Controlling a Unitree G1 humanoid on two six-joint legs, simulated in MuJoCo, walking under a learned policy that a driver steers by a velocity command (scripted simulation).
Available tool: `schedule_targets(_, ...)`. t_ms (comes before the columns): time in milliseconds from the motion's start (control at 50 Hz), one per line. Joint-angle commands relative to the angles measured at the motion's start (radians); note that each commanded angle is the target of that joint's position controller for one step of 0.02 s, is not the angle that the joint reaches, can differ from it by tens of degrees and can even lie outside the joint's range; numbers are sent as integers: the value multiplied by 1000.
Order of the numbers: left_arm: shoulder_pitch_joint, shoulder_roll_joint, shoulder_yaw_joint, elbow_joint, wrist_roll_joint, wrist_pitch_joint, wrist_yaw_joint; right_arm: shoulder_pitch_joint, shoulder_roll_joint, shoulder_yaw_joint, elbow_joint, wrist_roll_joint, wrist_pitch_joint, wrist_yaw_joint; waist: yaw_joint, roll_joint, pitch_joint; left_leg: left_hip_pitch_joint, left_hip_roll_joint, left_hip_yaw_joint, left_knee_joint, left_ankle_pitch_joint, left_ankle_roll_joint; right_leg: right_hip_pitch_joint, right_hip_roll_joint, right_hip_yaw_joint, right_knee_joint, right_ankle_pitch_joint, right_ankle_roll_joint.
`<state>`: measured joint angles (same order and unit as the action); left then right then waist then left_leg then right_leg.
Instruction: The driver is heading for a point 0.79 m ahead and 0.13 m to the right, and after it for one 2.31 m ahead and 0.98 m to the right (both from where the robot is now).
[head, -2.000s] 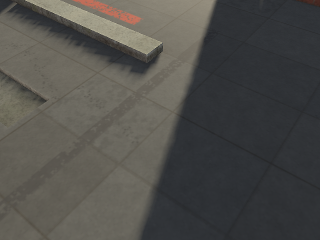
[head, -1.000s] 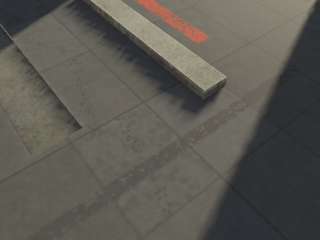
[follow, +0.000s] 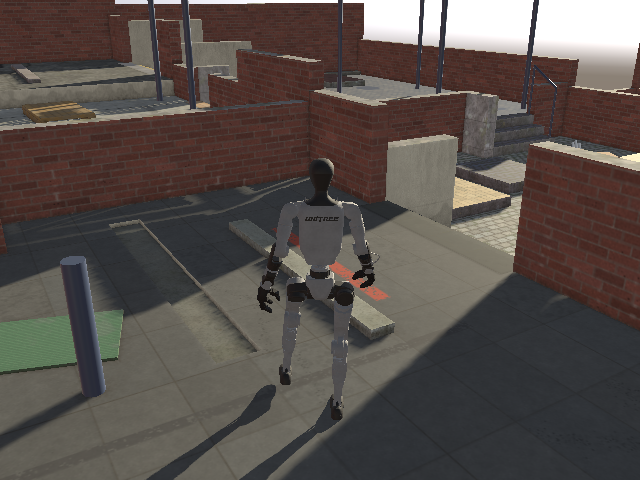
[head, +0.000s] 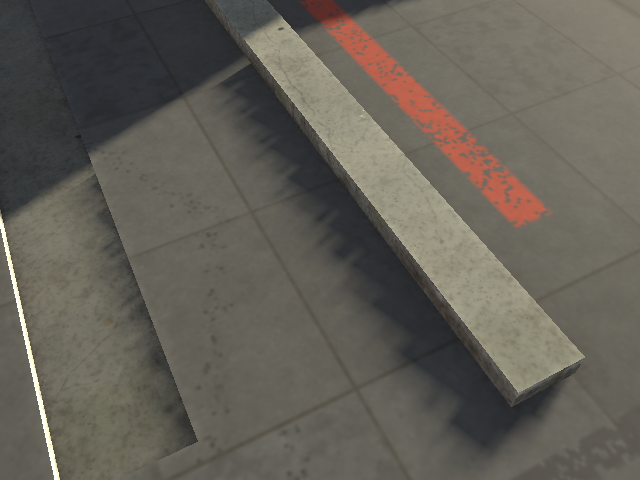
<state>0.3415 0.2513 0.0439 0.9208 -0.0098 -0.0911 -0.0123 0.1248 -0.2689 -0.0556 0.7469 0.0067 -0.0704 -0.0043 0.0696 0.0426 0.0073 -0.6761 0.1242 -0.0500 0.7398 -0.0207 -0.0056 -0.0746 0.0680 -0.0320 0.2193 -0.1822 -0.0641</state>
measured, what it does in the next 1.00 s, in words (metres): walks ahead, turning right: left foot, then right foot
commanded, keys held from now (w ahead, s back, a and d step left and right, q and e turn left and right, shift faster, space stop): w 0.12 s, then w+e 0.74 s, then w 0.14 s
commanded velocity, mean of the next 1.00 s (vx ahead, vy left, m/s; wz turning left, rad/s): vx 0.50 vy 0.00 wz -0.36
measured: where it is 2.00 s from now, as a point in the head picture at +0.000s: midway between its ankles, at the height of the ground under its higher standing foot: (420, 379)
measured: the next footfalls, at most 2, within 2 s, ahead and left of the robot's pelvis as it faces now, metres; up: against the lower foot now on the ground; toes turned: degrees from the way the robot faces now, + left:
left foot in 0.20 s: +0.29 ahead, +0.16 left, +0.00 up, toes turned +1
right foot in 0.74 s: +0.52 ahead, -0.14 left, +0.00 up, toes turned -21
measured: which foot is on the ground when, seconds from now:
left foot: up 0.00-0.18, down 0.20-0.76, up 0.78-1.00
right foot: down 0.00-0.20, up 0.22-0.72, down 0.74-1.00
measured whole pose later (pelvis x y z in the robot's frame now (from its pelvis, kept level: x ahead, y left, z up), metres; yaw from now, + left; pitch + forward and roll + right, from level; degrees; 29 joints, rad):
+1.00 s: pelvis +0.51 -0.06 +0.00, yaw -25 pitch +2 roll +0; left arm 0.30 0.25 0.07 0.78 -0.01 -0.06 -0.01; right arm 0.10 -0.30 -0.07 0.76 -0.01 -0.10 -0.01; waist 0.04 0.04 0.04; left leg -0.66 0.13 -0.06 0.96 -0.19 -0.04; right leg -0.18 0.10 0.05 0.33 -0.17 -0.10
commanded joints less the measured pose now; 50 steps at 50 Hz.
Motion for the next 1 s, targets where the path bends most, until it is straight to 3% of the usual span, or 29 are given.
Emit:
schedule_targets(20, 15, 175, 36, -38, -10, -6, 7, -104, -32, 0, -81, 7, -17, 11, 10, -101, 31, 50, -33, 40, -126, 106, -1, -25, -248, 117, -79, 227, -136)
schedule_targets(80, 54, 181, 38, -15, -11, 11, 9, -176, -42, 0, -114, 14, -25, 29, 25, -107, 54, 25, -49, 38, -194, 59, 20, 70, -296, 140, -37, 234, -131)
schedule_targets(120, 52, 194, 43, -8, -13, 22, 14, -178, -59, -4, -126, 13, -31, 40, 5, -119, 50, 44, -59, 37, -228, -13, 46, 126, -325, 151, 8, 295, -116)
schedule_targets(140, 48, 198, 45, -6, -15, 27, 17, -152, -73, -9, -123, 11, -34, 42, -16, -126, 36, 105, -72, 42, -245, -46, 59, 129, -327, 161, 47, 362, -106)
schedule_targets(160, 26, 206, 46, -9, -16, 31, 18, -78, -94, -22, -106, 7, -37, 40, -67, -130, -4, 226, -100, 63, -275, -55, 76, 115, -308, 151, 129, 496, -92)
schedule_targets(180, 14, 193, 39, -16, -12, 33, 18, 71, -140, -46, -62, 3, -39, 32, -138, -111, -98, 450, -109, 70, -287, -30, 103, 53, -255, 120, 293, 569, -67)
schedule_targets(200, 2, 145, 19, -48, 9, 29, 18, 262, -215, -69, -29, -14, -38, 19, -210, -21, -255, 770, 60, -98, -238, 18, 166, -152, -190, 78, 584, 345, -29)
schedule_targets(220, 135, 20, -17, -57, 2, 9, 12, 313, -283, -83, -9, -19, -28, 20, -152, 251, -390, 1098, 302, -532, -324, -138, 311, -543, -26, 43, 926, -310, 31)
schedule_targets(240, 93, 128, 8, -36, -22, -5, 9, 324, -180, -59, -13, -12, -25, 18, -191, 161, -378, 1061, 294, -615, -397, -272, 297, -643, -61, 169, 1057, -396, 29)
schedule_targets(260, 6, 179, 26, -64, -42, -10, 8, 253, -143, -44, -19, -9, -27, 14, -182, 110, -222, 930, 262, -457, -421, -251, 250, -698, -104, 161, 1081, -311, 23)
schedule_targets(280, -40, 167, 26, -73, -37, -7, 13, 183, -119, -35, -23, -10, -29, 14, -151, 53, -145, 793, 221, -340, -453, -187, 224, -668, -150, 137, 1048, -224, 28)
schedule_targets(300, -60, 156, 32, -74, -24, 1, 17, 132, -89, -27, -21, -12, -32, 17, -123, 42, -82, 683, 184, -253, -495, -140, 211, -638, -175, 133, 1000, -168, 34)
schedule_targets(340, -21, 117, 34, -66, -24, 30, 18, 85, -66, -24, -10, -20, -46, 21, -73, 67, -44, 560, 147, -140, -568, -95, 196, -544, -206, 138, 956, -102, 41)
schedule_targets(420, -65, 83, 38, -97, -18, 60, 19, 89, -94, -38, 25, -25, -58, 10, -54, 25, 6, 527, 147, 11, -615, 38, 202, -610, -213, 154, 872, 15, 59)
schedule_targets(520, -200, 60, 31, -145, -9, 50, -8, 116, -128, -47, 53, -21, -44, -11, -93, 7, 44, 569, 121, 165, -631, 68, 173, -613, -198, 94, 606, 233, 58)
schedule_targets(580, -303, 48, 21, -192, -9, 48, -25, 169, -151, -56, 77, -10, -30, -16, -135, -10, 79, 651, 148, 207, -617, 81, 167, -633, -189, 46, 501, 230, 42)
schedule_targets(640, -358, 58, 23, -236, -11, 49, -42, 195, -172, -66, 95, 5, -8, -17, -141, -2, 92, 754, 179, 234, -556, 175, 151, -645, -169, 5, 445, 129, 11)
schedule_targets(700, -277, 104, 48, -245, -15, 56, -49, 159, -210, -77, 86, 17, 12, -23, -67, 51, 11, 789, 179, 275, -355, 632, 117, -468, -79, -79, 435, -19, -45)
schedule_targets(720, -163, 139, 70, -221, -19, 57, -46, 140, -218, -78, 81, 21, 21, -25, 2, 49, -50, 763, 158, 295, -191, 731, 98, -318, -32, -103, 397, -19, -75)
schedule_targets(740, 3, 204, 106, -177, -20, 60, -32, 136, -205, -70, 74, 22, 23, -27, 83, 17, -138, 636, 114, 313, 45, 640, 57, -50, 0, -75, 329, 48, -115)
schedule_targets(760, 95, 315, 136, -156, -20, 68, -9, 168, -114, -42, 39, -16, 12, -26, 67, -188, -210, 289, 24, 312, 395, 29, -1, 251, -216, 290, 304, 58, -206)
schedule_targets(780, 53, 353, 129, -195, -13, 50, -17, 200, -42, -12, -5, -14, -29, -15, -10, -290, -350, -16, -172, 85, 652, -593, -34, 457, -407, 854, 128, -100, -388)
schedule_targets(800, 60, 258, 102, -197, -7, 37, -24, 77, -128, -30, -24, 27, -63, 0, 54, -147, -309, -131, -118, -43, 683, -538, -9, 445, -394, 794, 65, -103, -333)
schedule_targets(820, 24, 214, 89, -194, -8, 27, -24, 33, -131, -28, -39, 42, -80, 6, 34, -127, -192, -159, -75, -30, 624, -447, 19, 328, -359, 637, 70, -47, -293)
schedule_targets(840, -50, 182, 79, -206, -11, 23, -22, 37, -123, -29, -23, 21, -85, -2, -17, -49, -119, -101, -28, -30, 531, -372, 23, 173, -310, 523, 69, 30, -254)
schedule_targets(860, -109, 143, 67, -223, -7, 23, -18, 42, -141, -40, -15, -3, -77, -8, -52, -57, -80, -29, -3, -29, 454, -331, 16, 56, -277, 446, 53, 121, -234)
schedule_targets(880, -138, 126, 59, -239, 4, 22, -12, 68, -143, -44, -7, -6, -62, -5, -80, -75, -72, 32, 13, -31, 426, -298, 9, -15, -263, 406, 30, 179, -229)
schedule_targets(920, -131, 138, 60, -238, 5, 15, -3, 89, -116, -39, -2, -14, -39, -2, -93, -76, -66, 69, 13, -7, 358, -256, -16, -83, -247, 340, 2, 303, -235)
schedule_targets(1000, -66, 156, 60, -208, 3, 14, 17, -27, -70, -19, -31, -16, -26, 0, -53, -96, -24, 44, -8, 25, 111, -38, -48, -105, -199, 221, -18, 365, -190)
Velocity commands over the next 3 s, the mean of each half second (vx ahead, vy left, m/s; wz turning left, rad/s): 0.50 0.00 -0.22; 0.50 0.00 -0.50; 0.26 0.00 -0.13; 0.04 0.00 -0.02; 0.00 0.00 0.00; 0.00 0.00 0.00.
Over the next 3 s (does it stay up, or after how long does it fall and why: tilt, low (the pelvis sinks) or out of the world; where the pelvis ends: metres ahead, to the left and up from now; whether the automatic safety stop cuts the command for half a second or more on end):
stays up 0.72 -0.15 -0.01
